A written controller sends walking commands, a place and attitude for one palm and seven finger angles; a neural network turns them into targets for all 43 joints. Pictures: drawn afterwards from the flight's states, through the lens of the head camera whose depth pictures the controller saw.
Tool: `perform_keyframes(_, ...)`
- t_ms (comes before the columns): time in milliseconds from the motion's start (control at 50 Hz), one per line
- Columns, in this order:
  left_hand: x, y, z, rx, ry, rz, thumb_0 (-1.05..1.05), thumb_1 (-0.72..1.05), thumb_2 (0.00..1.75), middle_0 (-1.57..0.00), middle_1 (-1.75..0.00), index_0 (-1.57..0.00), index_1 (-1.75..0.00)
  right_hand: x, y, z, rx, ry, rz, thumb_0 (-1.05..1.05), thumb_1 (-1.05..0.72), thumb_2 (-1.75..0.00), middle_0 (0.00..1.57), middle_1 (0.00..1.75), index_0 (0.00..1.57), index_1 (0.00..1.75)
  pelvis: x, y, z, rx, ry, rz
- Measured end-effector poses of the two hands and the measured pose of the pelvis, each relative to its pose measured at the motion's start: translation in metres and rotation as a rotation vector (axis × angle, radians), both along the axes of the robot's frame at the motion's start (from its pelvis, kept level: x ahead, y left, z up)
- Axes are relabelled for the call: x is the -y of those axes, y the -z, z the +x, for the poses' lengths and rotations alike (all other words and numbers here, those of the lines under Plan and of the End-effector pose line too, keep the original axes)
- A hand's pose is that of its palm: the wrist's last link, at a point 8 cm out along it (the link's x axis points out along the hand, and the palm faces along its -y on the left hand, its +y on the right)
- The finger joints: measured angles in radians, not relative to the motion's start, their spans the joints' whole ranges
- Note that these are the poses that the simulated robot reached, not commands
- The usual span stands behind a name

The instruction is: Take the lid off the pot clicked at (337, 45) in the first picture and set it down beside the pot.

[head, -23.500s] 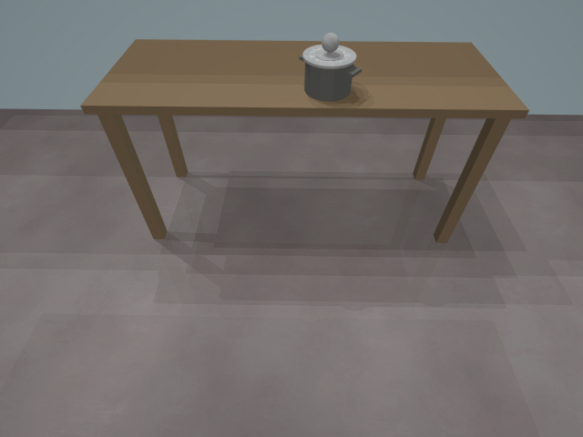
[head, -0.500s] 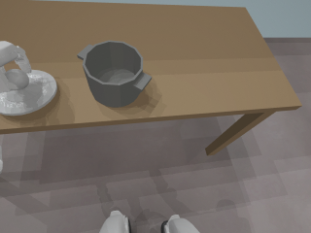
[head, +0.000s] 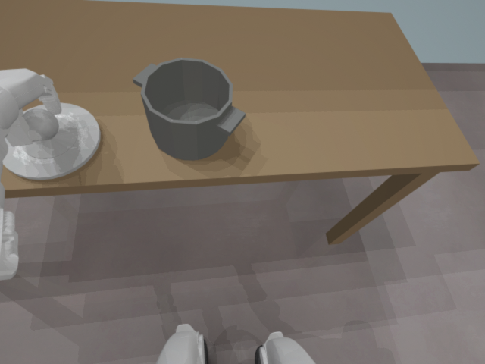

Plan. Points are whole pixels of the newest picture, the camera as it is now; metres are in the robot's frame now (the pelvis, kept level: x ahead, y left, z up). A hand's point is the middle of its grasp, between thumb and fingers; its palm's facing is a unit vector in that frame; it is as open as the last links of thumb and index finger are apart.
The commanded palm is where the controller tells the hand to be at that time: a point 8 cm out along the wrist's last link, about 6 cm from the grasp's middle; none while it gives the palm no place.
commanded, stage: open the fingers wide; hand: left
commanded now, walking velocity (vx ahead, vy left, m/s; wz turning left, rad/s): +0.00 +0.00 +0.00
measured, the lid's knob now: (40, 124) +0.52 +0.31 +0.02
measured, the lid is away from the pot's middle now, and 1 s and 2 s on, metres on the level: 0.25 0.25 0.25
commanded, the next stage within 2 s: raise the empty hand in 0.72 s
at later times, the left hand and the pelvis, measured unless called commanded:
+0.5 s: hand (36, 120) +0.50 +0.30 +0.05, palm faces -0.44 -0.09 -0.89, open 10.3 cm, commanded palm +0.53 +0.28 +0.10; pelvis +0.00 +0.00 +0.00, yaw -1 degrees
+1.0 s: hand (27, 118) +0.50 +0.31 +0.06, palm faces -0.44 -0.10 -0.89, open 11.0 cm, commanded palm +0.54 +0.29 +0.12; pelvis +0.01 -0.01 +0.00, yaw +0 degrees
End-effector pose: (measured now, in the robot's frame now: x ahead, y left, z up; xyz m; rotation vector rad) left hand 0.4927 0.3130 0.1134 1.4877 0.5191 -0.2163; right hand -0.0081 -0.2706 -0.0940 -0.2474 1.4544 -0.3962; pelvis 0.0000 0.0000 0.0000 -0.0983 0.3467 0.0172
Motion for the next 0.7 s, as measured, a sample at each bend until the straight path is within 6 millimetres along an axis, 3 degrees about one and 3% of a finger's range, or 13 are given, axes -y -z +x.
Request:
perform_keyframes(420,0.012,0.007,0.011,0.009,0.005,-0.005,0.00,0.12,0.70,-0.44,-0.93,-0.42,-0.91,0.002,-0.002,-0.019,-0.044,0.032,-0.014,0.00,-0.91,-0.90,0.21,0.30,0.20,0.30,0.003,0.001,0.001,-0.010,0.006,0.000)
perform_keyframes(700,0.008,0.003,0.014,-0.006,-0.007,-0.003,0.00,0.01,0.63,-0.36,-0.88,-0.36,-0.87,0.004,-0.002,-0.017,-0.055,0.051,-0.008,0.00,-0.91,-0.90,0.21,0.30,0.20,0.30,0.006,-0.001,0.008,-0.016,0.013,0.005)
